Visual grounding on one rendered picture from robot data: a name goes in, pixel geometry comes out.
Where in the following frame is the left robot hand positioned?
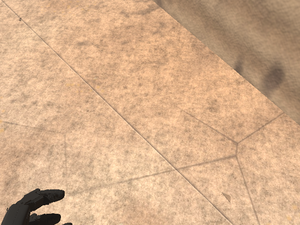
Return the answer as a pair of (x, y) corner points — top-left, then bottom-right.
(1, 188), (72, 225)

